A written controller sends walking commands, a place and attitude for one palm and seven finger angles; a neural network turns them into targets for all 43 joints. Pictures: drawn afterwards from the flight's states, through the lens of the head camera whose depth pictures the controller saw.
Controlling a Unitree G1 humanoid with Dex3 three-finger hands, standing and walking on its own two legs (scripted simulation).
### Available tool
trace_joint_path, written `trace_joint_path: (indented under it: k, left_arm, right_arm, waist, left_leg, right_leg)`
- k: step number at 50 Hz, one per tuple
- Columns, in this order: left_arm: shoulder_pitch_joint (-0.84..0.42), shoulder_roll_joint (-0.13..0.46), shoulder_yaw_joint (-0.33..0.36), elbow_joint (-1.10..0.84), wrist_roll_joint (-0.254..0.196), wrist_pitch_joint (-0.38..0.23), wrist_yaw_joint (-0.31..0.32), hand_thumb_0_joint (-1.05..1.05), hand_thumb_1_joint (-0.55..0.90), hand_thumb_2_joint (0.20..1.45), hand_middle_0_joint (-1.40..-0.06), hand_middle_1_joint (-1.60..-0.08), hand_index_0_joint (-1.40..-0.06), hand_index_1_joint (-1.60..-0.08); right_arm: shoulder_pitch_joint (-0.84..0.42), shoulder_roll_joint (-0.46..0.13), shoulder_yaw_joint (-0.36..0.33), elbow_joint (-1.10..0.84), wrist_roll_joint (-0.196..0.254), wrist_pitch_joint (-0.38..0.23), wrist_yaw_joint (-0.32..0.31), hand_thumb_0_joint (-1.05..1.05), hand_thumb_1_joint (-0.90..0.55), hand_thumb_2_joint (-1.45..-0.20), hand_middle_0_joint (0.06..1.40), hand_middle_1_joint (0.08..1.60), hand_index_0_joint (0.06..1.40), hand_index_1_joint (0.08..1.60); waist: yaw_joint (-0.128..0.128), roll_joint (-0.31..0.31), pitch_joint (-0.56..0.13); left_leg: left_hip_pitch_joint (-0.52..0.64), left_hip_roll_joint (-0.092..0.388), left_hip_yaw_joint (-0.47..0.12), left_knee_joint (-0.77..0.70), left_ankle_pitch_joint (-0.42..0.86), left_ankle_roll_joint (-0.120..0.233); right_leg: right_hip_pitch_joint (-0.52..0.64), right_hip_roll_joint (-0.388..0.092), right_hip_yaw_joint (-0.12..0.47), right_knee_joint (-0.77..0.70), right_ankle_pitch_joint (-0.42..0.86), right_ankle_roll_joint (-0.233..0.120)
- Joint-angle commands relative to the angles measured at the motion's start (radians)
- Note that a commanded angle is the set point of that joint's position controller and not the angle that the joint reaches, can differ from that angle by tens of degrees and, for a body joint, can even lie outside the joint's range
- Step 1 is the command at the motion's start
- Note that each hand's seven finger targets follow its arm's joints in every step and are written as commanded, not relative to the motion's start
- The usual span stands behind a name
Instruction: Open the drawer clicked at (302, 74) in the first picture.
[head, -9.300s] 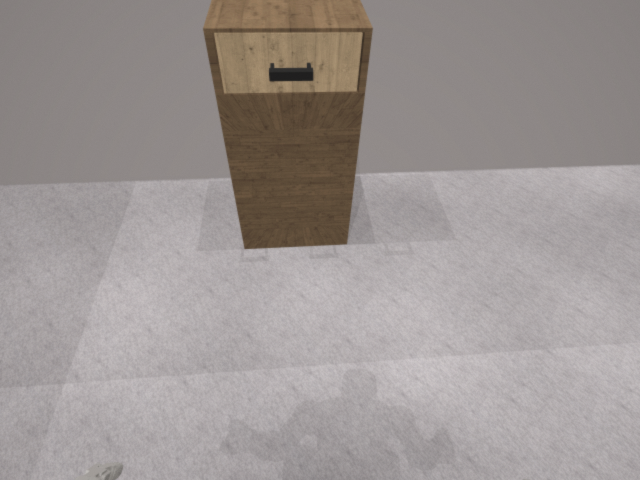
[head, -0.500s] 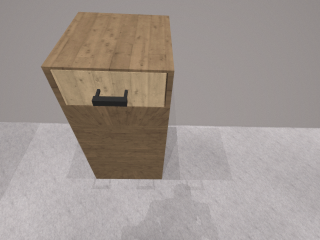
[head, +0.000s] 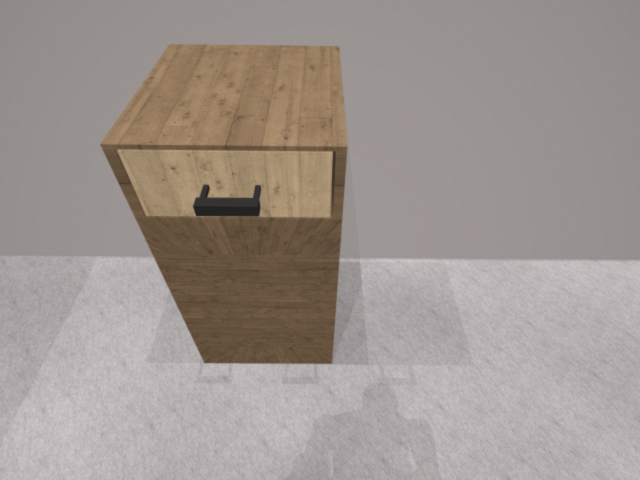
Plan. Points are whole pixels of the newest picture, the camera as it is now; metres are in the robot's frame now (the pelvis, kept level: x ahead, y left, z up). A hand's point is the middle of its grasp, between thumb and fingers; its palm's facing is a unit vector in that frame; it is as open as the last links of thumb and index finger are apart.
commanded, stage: come to a stop and stand still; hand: left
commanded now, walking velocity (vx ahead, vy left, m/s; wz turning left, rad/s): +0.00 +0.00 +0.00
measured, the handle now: (229, 198) +0.58 +0.20 +0.00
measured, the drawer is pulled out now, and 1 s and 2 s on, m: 0.00 0.00 0.00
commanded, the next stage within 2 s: look again from close up in 0.76 s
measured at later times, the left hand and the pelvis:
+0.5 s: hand out of the picture +0.02 +0.14 -0.17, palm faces +0.04 -0.98 -0.18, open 7.3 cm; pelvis +0.03 -0.02 +0.00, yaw +0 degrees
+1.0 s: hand out of the picture +0.02 +0.13 -0.17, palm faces +0.05 -0.99 -0.16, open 7.3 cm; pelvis +0.04 -0.02 +0.00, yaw +0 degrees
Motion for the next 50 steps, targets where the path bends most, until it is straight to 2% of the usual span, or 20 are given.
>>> trace_joint_path:
  k: [1,9,12,13,17,19,21,23,28,29,35,39,41,44,50]
  left_arm:
    - [0.022,0.095,0.018,-0.032,-0.001,-0.027,0.007,0.000,0.900,0.900,-0.200,-0.300,-0.200,-0.300]
    - [0.041,0.069,0.018,0.006,-0.004,-0.033,0.011,0.000,0.900,0.900,-0.200,-0.300,-0.200,-0.300]
    - [0.039,0.062,0.020,0.009,-0.003,-0.032,0.013,0.000,0.900,0.900,-0.200,-0.300,-0.200,-0.300]
    - [0.038,0.063,0.021,0.010,-0.003,-0.033,0.013,0.000,0.900,0.900,-0.200,-0.300,-0.200,-0.300]
    - [0.038,0.057,0.022,0.013,-0.003,-0.033,0.015,0.000,0.900,0.900,-0.200,-0.300,-0.200,-0.300]
    - [0.035,0.056,0.024,0.015,-0.003,-0.034,0.015,0.000,0.900,0.900,-0.200,-0.300,-0.200,-0.300]
    - [0.034,0.056,0.024,0.014,-0.002,-0.033,0.016,0.000,0.900,0.900,-0.200,-0.300,-0.200,-0.300]
    - [0.032,0.056,0.024,0.014,-0.002,-0.033,0.015,0.000,0.900,0.900,-0.200,-0.300,-0.200,-0.300]
    - [0.033,0.057,0.026,0.013,-0.003,-0.035,0.016,0.000,0.900,0.900,-0.200,-0.300,-0.200,-0.300]
    - [0.031,0.057,0.026,0.016,-0.002,-0.035,0.016,0.000,0.900,0.900,-0.200,-0.300,-0.200,-0.300]
    - [0.031,0.057,0.025,0.018,-0.002,-0.033,0.016,0.000,0.900,0.900,-0.200,-0.300,-0.200,-0.300]
    - [0.036,0.057,0.024,0.020,-0.003,-0.035,0.015,0.000,0.900,0.900,-0.200,-0.300,-0.200,-0.300]
    - [0.038,0.054,0.024,0.021,-0.002,-0.035,0.016,0.000,0.900,0.900,-0.200,-0.300,-0.200,-0.300]
    - [0.043,0.051,0.023,0.025,-0.004,-0.036,0.015,0.000,0.900,0.900,-0.200,-0.300,-0.200,-0.300]
    - [0.047,0.046,0.023,0.030,-0.002,-0.035,0.017,0.000,0.900,0.900,-0.200,-0.300,-0.200,-0.300]
  right_arm:
    - [0.041,-0.087,-0.020,-0.021,0.004,-0.029,-0.006,0.000,-0.900,-0.900,0.200,0.300,0.200,0.300]
    - [0.057,-0.052,-0.015,0.026,0.007,-0.033,-0.013,0.000,-0.900,-0.900,0.200,0.300,0.200,0.300]
    - [0.058,-0.046,-0.014,0.033,0.006,-0.034,-0.015,0.000,-0.900,-0.900,0.200,0.300,0.200,0.300]
    - [0.058,-0.043,-0.014,0.036,0.007,-0.036,-0.015,0.000,-0.900,-0.900,0.200,0.300,0.200,0.300]
    - [0.053,-0.038,-0.015,0.044,0.007,-0.037,-0.017,0.000,-0.900,-0.900,0.200,0.300,0.200,0.300]
    - [0.054,-0.033,-0.015,0.048,0.006,-0.038,-0.019,0.000,-0.900,-0.900,0.200,0.300,0.200,0.300]
    - [0.051,-0.033,-0.014,0.052,0.007,-0.037,-0.019,0.000,-0.900,-0.900,0.200,0.300,0.200,0.300]
    - [0.048,-0.031,-0.014,0.054,0.007,-0.035,-0.019,0.000,-0.900,-0.900,0.200,0.300,0.200,0.300]
    - [0.048,-0.036,-0.014,0.056,0.006,-0.039,-0.020,0.000,-0.900,-0.900,0.200,0.300,0.200,0.300]
    - [0.048,-0.034,-0.014,0.058,0.006,-0.039,-0.021,0.000,-0.900,-0.900,0.200,0.300,0.200,0.300]
    - [0.044,-0.035,-0.012,0.063,0.007,-0.038,-0.021,0.000,-0.900,-0.900,0.200,0.300,0.200,0.300]
    - [0.042,-0.035,-0.011,0.065,0.006,-0.037,-0.022,0.000,-0.900,-0.900,0.200,0.300,0.200,0.300]
    - [0.047,-0.033,-0.011,0.066,0.007,-0.038,-0.022,0.000,-0.900,-0.900,0.200,0.300,0.200,0.300]
    - [0.045,-0.034,-0.011,0.067,0.007,-0.039,-0.023,0.000,-0.900,-0.900,0.200,0.300,0.200,0.300]
    - [0.052,-0.030,-0.011,0.072,0.006,-0.039,-0.024,0.000,-0.900,-0.900,0.200,0.300,0.200,0.300]
  waist:
    - [-0.003,-0.009,0.061]
    - [0.002,-0.026,0.061]
    - [0.003,-0.006,0.063]
    - [0.004,-0.021,0.057]
    - [0.008,-0.003,0.058]
    - [0.006,-0.017,0.047]
    - [0.006,-0.001,0.059]
    - [0.007,-0.023,0.073]
    - [0.008,-0.008,0.043]
    - [0.008,-0.020,0.044]
    - [0.008,-0.001,0.068]
    - [0.010,-0.017,0.070]
    - [0.009,-0.001,0.064]
    - [0.009,-0.014,0.053]
    - [0.009,-0.001,0.063]
  left_leg:
    - [-0.061,0.094,-0.126,-0.161,-0.137,0.010]
    - [-0.036,0.092,-0.097,-0.133,-0.042,0.003]
    - [-0.036,0.095,-0.097,-0.134,-0.029,0.002]
    - [-0.034,0.096,-0.094,-0.130,-0.010,0.002]
    - [-0.021,0.098,-0.089,-0.123,0.031,0.000]
    - [-0.014,0.100,-0.087,-0.121,0.053,0.000]
    - [-0.013,0.102,-0.090,-0.127,0.052,-0.001]
    - [-0.017,0.100,-0.087,-0.128,0.042,-0.002]
    - [0.013,0.106,-0.086,-0.130,0.095,-0.001]
    - [0.014,0.106,-0.086,-0.131,0.099,-0.001]
    - [0.017,0.109,-0.087,-0.148,0.093,-0.004]
    - [0.021,0.105,-0.083,-0.148,0.087,-0.004]
    - [0.025,0.106,-0.085,-0.149,0.098,-0.005]
    - [0.038,0.107,-0.084,-0.146,0.112,-0.004]
    - [0.044,0.109,-0.084,-0.153,0.109,-0.005]
  right_leg:
    - [-0.009,-0.040,0.083,-0.111,-0.100,-0.057]
    - [0.010,-0.045,0.084,-0.116,-0.034,-0.061]
    - [0.015,-0.041,0.082,-0.110,-0.014,-0.062]
    - [0.026,-0.043,0.080,-0.107,0.006,-0.062]
    - [0.035,-0.041,0.076,-0.101,0.049,-0.062]
    - [0.048,-0.041,0.073,-0.097,0.076,-0.062]
    - [0.042,-0.038,0.070,-0.097,0.072,-0.062]
    - [0.039,-0.040,0.071,-0.106,0.065,-0.062]
    - [0.064,-0.040,0.063,-0.101,0.114,-0.061]
    - [0.068,-0.041,0.061,-0.100,0.120,-0.061]
    - [0.064,-0.036,0.058,-0.109,0.106,-0.060]
    - [0.067,-0.040,0.060,-0.119,0.109,-0.061]
    - [0.072,-0.038,0.058,-0.120,0.112,-0.060]
    - [0.076,-0.040,0.058,-0.121,0.129,-0.062]
    - [0.072,-0.035,0.056,-0.124,0.120,-0.062]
